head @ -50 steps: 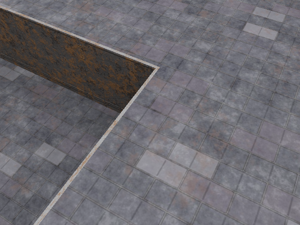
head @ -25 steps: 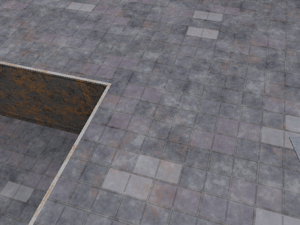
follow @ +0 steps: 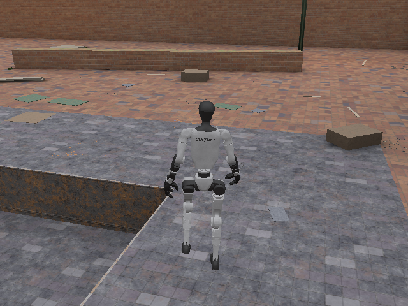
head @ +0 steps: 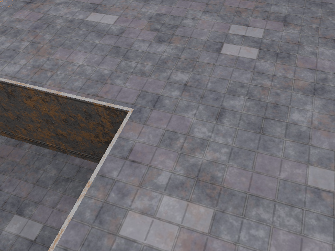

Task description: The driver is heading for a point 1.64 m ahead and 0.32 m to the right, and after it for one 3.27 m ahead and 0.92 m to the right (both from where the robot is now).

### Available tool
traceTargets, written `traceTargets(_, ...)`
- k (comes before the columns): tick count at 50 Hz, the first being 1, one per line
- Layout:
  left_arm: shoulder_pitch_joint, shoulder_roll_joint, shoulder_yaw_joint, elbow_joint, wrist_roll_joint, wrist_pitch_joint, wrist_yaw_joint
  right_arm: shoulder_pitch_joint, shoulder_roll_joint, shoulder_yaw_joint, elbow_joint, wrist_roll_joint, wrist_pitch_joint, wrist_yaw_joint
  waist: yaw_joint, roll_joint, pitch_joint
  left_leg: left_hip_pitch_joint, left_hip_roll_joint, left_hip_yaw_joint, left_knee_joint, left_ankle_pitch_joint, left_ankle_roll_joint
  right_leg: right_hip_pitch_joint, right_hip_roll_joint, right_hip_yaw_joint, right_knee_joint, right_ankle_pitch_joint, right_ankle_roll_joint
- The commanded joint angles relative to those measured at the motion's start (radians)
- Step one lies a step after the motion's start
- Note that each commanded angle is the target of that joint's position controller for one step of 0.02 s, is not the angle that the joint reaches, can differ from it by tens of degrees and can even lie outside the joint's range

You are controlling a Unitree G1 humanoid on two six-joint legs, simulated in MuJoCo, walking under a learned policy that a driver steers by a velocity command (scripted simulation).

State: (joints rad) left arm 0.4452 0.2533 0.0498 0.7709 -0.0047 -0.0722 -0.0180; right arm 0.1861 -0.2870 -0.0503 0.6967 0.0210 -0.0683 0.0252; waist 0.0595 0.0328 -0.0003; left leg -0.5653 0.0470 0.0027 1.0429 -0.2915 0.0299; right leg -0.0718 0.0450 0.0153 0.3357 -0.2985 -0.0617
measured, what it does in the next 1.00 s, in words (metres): walks ahead: left foot, then right foot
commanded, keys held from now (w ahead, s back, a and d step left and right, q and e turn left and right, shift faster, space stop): w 1.00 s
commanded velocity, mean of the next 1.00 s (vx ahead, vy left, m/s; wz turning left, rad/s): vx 0.48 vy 0.00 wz -0.01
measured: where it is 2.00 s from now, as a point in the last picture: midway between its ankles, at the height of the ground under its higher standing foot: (187, 141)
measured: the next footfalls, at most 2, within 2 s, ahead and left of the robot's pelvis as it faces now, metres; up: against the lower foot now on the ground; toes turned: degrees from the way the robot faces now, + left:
left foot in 0.26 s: +0.32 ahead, +0.15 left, +0.00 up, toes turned +1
right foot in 0.82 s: +0.62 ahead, -0.09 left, +0.00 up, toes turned -2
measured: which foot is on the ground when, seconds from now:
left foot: up 0.00-0.24, down 0.26-0.84, up 0.86-1.00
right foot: down 0.00-0.26, up 0.28-0.80, down 0.82-1.00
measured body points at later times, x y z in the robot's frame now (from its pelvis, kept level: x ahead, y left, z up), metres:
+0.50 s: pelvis +0.27 +0.07 +0.00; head +0.28 +0.08 +0.45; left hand +0.41 +0.35 -0.10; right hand +0.33 -0.20 -0.12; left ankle +0.28 +0.15 -0.74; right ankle +0.32 -0.10 -0.66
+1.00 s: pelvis +0.54 +0.01 +0.00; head +0.57 -0.01 +0.45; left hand +0.64 +0.28 -0.11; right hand +0.65 -0.27 -0.12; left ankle +0.52 +0.16 -0.66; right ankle +0.57 -0.08 -0.74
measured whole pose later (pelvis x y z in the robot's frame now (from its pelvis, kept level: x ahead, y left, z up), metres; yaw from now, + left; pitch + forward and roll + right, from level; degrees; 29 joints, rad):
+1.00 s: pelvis +0.54 +0.01 +0.00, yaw +0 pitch +1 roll +0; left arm 0.25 0.25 0.05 0.82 0.00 -0.09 -0.03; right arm 0.25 -0.30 -0.05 0.80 0.03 -0.06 0.00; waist 0.01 0.04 0.04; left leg -0.50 0.08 -0.03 1.10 -0.32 0.03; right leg -0.24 0.03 -0.06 0.37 -0.15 -0.05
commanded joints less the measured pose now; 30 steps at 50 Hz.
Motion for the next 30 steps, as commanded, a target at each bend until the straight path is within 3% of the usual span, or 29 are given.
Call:
traceTargets(1,-0.017,0.124,0.022,-0.053,-0.006,-0.001,0.017,-0.17,-0.012,0.009,-0.114,-0.008,-0.023,0.025,0.015,-0.101,0.066,-0.234,0.034,0.008,-0.167,0.135,-0.03,0.122,-0.233,0.192,-0.164,0.345,-0.153)
traceTargets(3,0.003,0.151,0.025,-0.038,-0.007,0.004,0.026,-0.24,0.011,0.023,-0.133,-0.003,-0.028,0.032,0.037,-0.111,0.085,-0.15,0.009,0.033,-0.32,0.233,-0.04,0.059,-0.217,0.144,-0.183,0.331,-0.142)
traceTargets(5,0.027,0.178,0.031,-0.02,-0.008,0.003,0.027,-0.28,-0.011,0.019,-0.143,0.003,-0.031,0.035,0.046,-0.13,0.099,-0.058,-0.017,0.048,-0.414,0.302,-0.038,0.014,-0.229,0.13,-0.204,0.312,-0.138)
traceTargets(8,0.025,0.192,0.037,0.005,-0.02,0.001,0.027,-0.292,-0.051,0.005,-0.153,0.006,-0.034,0.036,0.016,-0.139,0.11,-0.018,-0.024,0.02,-0.483,0.313,0.003,0.07,-0.273,0.121,-0.175,0.403,-0.109)
traceTargets(10,0.01,0.209,0.044,0.012,-0.019,0.006,0.03,-0.229,-0.086,-0.013,-0.141,0.0,-0.033,0.031,-0.036,-0.15,0.048,0.09,-0.058,0.039,-0.498,0.267,0.04,0.122,-0.275,0.094,-0.065,0.688,-0.08)
traceTargets(12,-0.013,0.201,0.041,0.005,-0.01,0.019,0.036,0.026,-0.143,-0.048,-0.071,-0.003,-0.021,0.012,-0.174,-0.132,-0.126,0.457,-0.086,0.068,-0.496,0.288,0.094,0.032,-0.216,0.036,0.253,0.91,-0.033)
traceTargets(13,0.003,0.15,0.024,-0.019,0.016,0.021,0.042,0.213,-0.204,-0.063,-0.032,-0.01,-0.012,-0.002,-0.227,-0.005,-0.272,0.781,0.116,-0.166,-0.454,0.325,0.153,-0.203,-0.157,0.013,0.576,0.544,0.001)
traceTargets(14,0.168,0.019,-0.012,-0.018,0.003,0.006,0.03,0.237,-0.254,-0.063,-0.014,-0.017,-0.015,0.011,-0.125,0.267,-0.436,1.027,0.347,-0.696,-0.619,0.035,0.317,-0.508,0.034,0.083,0.922,-0.277,0.056)
traceTargets(15,0.085,0.131,0.014,-0.005,-0.021,-0.009,0.019,0.193,-0.164,-0.049,-0.026,-0.004,-0.014,0.012,-0.168,0.169,-0.365,0.939,0.322,-0.776,-0.734,-0.178,0.295,-0.616,-0.016,0.166,1.032,-0.254,0.043)
traceTargets(16,-0.048,0.175,0.029,-0.045,-0.042,-0.016,0.015,0.114,-0.129,-0.038,-0.027,-0.002,-0.014,0.008,-0.155,0.105,-0.17,0.766,0.288,-0.612,-0.764,-0.178,0.253,-0.673,-0.066,0.118,1.028,-0.155,0.033)
traceTargets(17,-0.109,0.158,0.026,-0.061,-0.035,-0.021,0.023,0.053,-0.117,-0.034,-0.027,-0.007,-0.017,0.01,-0.118,0.01,-0.084,0.606,0.252,-0.496,-0.786,-0.066,0.227,-0.64,-0.116,0.093,0.977,-0.057,0.027)
traceTargets(18,-0.13,0.15,0.029,-0.064,-0.021,-0.02,0.028,0.016,-0.096,-0.03,-0.027,-0.022,-0.022,0.015,-0.086,-0.001,-0.04,0.489,0.211,-0.41,-0.808,0.043,0.215,-0.595,-0.145,0.086,0.927,-0.005,0.027)
traceTargets(19,-0.098,0.137,0.031,-0.05,-0.019,-0.01,0.03,-0.002,-0.077,-0.025,-0.023,-0.03,-0.028,0.015,-0.05,0.018,-0.038,0.423,0.186,-0.357,-0.842,0.086,0.205,-0.532,-0.175,0.098,0.91,0.037,0.028)
traceTargets(22,-0.077,0.097,0.027,-0.034,-0.013,0.015,0.039,-0.001,-0.067,-0.027,0.007,-0.014,-0.049,0.014,-0.021,0.034,-0.01,0.345,0.161,-0.261,-0.907,0.155,0.221,-0.512,-0.197,0.085,0.83,0.072,0.049)
traceTargets(25,-0.202,0.095,0.024,-0.071,0.0,0.014,0.044,0.045,-0.105,-0.036,0.037,-0.018,-0.05,0.002,-0.049,0.001,0.047,0.369,0.155,-0.2,-0.935,0.251,0.223,-0.623,-0.212,0.075,0.685,0.195,0.077)
traceTargets(30,-0.362,0.058,0.006,-0.102,-0.004,-0.006,0.025,0.124,-0.134,-0.036,0.073,-0.007,-0.031,-0.013,-0.117,-0.002,0.059,0.426,0.114,-0.082,-0.922,0.355,0.173,-0.585,-0.178,0.021,0.38,0.418,0.08)
Velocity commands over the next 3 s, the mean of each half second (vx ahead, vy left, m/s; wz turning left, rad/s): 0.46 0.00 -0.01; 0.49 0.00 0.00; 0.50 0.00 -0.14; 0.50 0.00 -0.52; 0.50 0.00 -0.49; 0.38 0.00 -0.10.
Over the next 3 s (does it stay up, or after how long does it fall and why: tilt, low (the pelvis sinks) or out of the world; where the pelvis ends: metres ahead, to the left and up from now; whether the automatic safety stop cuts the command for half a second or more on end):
stays up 1.51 -0.29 -0.01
